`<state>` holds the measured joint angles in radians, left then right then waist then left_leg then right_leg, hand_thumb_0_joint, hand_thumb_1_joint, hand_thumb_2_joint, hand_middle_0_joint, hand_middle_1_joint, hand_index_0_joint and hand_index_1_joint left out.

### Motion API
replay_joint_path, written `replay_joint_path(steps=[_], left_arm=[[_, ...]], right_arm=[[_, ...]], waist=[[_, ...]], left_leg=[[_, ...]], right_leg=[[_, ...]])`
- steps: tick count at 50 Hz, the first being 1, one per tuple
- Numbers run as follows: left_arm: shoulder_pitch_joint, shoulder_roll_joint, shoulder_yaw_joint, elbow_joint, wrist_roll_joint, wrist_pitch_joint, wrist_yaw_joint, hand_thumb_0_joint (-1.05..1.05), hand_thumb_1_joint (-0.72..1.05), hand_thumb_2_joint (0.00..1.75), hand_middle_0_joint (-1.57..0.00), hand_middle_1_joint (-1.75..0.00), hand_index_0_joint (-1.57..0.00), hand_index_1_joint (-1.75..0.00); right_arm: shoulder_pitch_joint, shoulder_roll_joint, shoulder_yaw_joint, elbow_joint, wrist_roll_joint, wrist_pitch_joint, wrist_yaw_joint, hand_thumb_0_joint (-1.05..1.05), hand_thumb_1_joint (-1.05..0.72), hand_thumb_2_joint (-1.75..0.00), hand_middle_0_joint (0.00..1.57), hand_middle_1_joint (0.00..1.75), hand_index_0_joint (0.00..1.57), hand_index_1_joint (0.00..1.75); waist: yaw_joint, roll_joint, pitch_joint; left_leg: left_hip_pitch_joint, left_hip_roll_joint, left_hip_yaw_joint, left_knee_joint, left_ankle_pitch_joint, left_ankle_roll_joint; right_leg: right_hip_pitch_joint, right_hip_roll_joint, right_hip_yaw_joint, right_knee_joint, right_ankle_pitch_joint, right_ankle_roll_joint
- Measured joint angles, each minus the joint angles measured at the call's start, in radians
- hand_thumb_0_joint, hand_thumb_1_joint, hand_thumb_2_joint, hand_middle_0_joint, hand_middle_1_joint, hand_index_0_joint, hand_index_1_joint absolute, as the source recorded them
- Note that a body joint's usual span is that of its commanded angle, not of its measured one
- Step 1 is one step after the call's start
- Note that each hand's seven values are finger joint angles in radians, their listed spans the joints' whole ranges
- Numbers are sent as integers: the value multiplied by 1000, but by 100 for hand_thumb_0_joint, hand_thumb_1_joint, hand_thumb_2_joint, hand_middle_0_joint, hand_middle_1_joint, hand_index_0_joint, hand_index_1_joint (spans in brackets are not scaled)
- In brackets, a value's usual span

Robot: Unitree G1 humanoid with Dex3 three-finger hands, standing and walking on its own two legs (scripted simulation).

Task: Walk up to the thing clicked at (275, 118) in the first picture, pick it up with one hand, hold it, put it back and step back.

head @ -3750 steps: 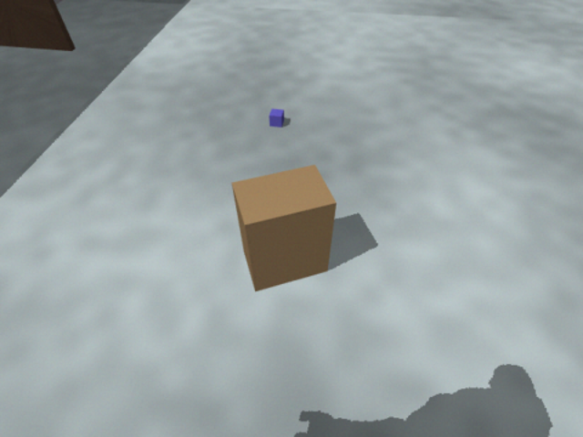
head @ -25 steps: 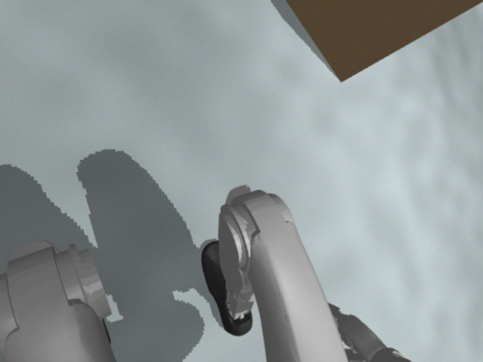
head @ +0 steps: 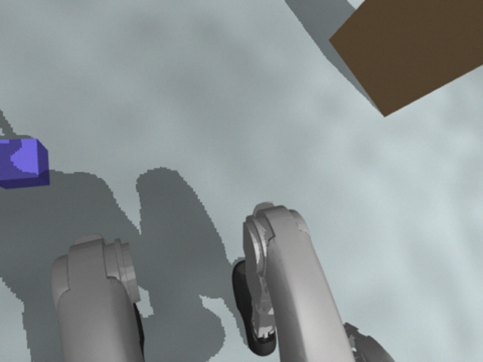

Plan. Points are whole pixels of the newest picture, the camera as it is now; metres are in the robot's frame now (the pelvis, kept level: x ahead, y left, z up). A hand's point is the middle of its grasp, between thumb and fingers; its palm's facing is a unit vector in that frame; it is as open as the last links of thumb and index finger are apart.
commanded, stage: withdraw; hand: left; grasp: from above
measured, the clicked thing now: (20, 164) +0.46 +0.33 -0.29
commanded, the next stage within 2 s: home in 0.56 s
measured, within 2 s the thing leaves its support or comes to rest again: neither
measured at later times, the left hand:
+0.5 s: hand out of the picture +0.43 +0.34 -0.13, palm faces -0.48 -0.08 -0.87, open 13.0 cm
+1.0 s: hand out of the picture +0.42 +0.35 -0.06, palm faces -0.36 -0.27 -0.89, open 10.8 cm
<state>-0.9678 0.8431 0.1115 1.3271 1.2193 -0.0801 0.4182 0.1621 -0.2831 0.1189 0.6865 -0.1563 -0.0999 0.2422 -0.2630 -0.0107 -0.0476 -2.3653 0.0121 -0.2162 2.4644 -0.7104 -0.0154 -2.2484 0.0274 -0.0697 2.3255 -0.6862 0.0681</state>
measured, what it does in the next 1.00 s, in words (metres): rises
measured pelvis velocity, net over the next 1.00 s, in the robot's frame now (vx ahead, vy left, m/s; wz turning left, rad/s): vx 0.00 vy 0.00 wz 0.08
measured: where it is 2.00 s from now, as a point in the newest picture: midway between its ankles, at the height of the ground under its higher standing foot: (198, 345)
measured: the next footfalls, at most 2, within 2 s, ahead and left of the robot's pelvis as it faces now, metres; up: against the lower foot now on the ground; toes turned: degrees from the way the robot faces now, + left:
none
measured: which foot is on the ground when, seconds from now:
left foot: down 0.00-1.00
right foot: down 0.00-1.00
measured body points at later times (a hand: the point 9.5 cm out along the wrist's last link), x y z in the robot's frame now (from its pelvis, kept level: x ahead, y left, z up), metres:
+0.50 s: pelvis -0.02 -0.01 +0.02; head +0.21 +0.08 +0.39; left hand +0.45 +0.34 -0.08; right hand +0.06 -0.29 -0.07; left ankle +0.06 +0.13 -0.29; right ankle +0.11 -0.14 -0.29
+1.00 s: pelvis +0.00 +0.00 +0.06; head +0.22 +0.07 +0.44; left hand +0.44 +0.36 -0.01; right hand +0.07 -0.26 -0.06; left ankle +0.06 +0.13 -0.29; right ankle +0.11 -0.14 -0.29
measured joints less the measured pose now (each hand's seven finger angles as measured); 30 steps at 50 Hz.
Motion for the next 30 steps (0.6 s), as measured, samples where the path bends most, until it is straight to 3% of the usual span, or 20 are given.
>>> replay_joint_path(steps=[4,9,14,17,21,25,30], left_arm=[[-11,-41,-58,-43,-53,42,-133,0,-43,92,-15,-93,-15,-93],[-21,-54,-95,-52,-76,8,-296,0,-41,91,-18,-90,-18,-90],[-9,-36,-77,-69,-70,-95,-358,0,-37,88,-22,-86,-22,-87],[-7,-21,-64,-50,-51,-160,-329,0,-35,86,-24,-84,-24,-84],[-18,-7,-68,10,-2,-206,-246,0,-33,84,-26,-82,-25,-82],[-47,0,-65,89,46,-220,-161,0,-32,84,-26,-82,-26,-82],[-87,22,-13,149,103,-204,-69,0,-31,82,-27,-81,-27,-81]], right_arm=[[-17,8,-32,-2,39,45,-15,0,-91,-90,20,30,21,30],[-25,-6,-42,-38,63,91,-55,0,-91,-90,20,30,20,30],[-14,-34,-36,-62,65,120,-98,0,-91,-90,20,30,20,30],[-6,-48,-29,-55,57,129,-113,0,-91,-90,20,30,20,30],[-3,-55,-22,-33,40,127,-120,0,-91,-90,20,30,20,30],[-2,-49,-12,-16,21,114,-119,0,-91,-90,20,30,20,30],[2,-29,0,-8,0,92,-117,0,-91,-89,20,30,20,30]], waist=[[25,33,-29],[38,58,-25],[40,48,-1],[40,32,9],[34,11,25],[17,-6,42],[-13,-14,56]], left_leg=[[53,4,34,-75,11,6],[115,4,52,-149,34,7],[134,-1,55,-180,59,1],[125,-4,50,-172,68,-4],[101,-8,43,-144,76,-10],[68,-13,35,-107,83,-12],[22,-18,26,-61,88,-10]], right_leg=[[42,-11,21,-54,2,4],[98,-22,28,-115,16,0],[114,-27,28,-136,36,-4],[103,-27,25,-127,44,-5],[81,-26,23,-99,51,-5],[51,-22,22,-65,57,-4],[12,-17,19,-27,61,-3]])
